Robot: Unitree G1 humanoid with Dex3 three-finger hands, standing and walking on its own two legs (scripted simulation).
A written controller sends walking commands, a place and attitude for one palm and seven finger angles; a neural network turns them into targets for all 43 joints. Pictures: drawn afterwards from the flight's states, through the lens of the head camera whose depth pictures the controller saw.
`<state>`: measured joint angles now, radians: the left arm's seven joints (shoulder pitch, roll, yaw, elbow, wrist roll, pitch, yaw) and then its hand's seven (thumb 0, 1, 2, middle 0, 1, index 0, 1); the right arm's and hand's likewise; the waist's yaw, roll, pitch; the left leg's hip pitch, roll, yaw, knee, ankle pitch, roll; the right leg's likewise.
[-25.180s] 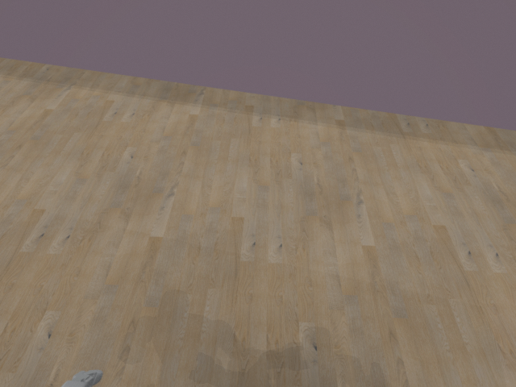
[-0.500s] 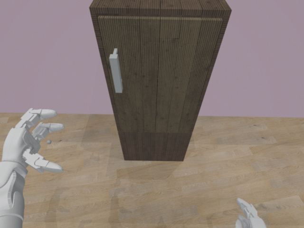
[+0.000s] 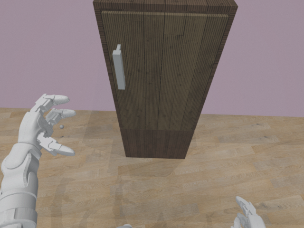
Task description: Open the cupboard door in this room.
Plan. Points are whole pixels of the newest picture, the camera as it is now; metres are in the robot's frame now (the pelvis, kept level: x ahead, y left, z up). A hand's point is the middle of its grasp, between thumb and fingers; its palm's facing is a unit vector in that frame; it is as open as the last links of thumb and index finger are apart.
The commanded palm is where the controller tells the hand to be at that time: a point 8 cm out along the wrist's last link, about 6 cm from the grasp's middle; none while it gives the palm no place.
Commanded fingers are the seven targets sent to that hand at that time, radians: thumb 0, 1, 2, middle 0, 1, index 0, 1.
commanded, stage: move the hooked fingers beside the handle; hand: left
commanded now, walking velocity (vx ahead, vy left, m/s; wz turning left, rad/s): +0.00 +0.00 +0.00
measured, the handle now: (120, 67) +0.61 +0.15 +0.07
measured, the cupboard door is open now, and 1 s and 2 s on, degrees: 0 0 0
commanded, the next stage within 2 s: none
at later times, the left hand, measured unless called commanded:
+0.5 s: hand (82, 102) +0.42 +0.23 +0.09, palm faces +0.03 -1.00 +0.00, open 14.0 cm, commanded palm +0.40 +0.28 +0.09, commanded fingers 0.00 -0.50 0.30 -0.30 -1.20 -0.30 -1.20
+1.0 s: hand (93, 83) +0.50 +0.22 +0.08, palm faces +0.03 -1.00 +0.00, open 14.0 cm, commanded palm +0.49 +0.27 +0.08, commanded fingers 0.00 -0.50 0.30 -0.30 -1.20 -0.30 -1.20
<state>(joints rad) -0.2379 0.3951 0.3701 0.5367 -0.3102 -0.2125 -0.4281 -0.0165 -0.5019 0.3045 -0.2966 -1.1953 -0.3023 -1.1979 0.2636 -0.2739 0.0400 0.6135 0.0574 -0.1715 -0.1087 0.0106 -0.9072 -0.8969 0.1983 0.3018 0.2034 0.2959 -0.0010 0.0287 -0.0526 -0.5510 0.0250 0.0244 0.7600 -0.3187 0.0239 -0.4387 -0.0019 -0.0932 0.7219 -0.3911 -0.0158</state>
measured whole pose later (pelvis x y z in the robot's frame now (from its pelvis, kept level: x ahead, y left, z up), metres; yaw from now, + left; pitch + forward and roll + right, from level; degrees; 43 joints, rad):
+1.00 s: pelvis +0.01 +0.00 -0.02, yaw -3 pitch +16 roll -3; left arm -0.86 0.58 0.44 1.19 -0.12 -0.33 -0.30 -0.02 -0.50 0.30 -0.30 -1.20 -0.30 -1.20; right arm 0.38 -0.28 0.03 0.65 0.02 0.02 -0.06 0.00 -0.91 -0.90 0.20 0.30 0.20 0.30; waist -0.15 0.01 -0.08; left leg -0.80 0.06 0.04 0.88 -0.37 0.03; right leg -0.69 0.02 -0.07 0.83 -0.42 -0.01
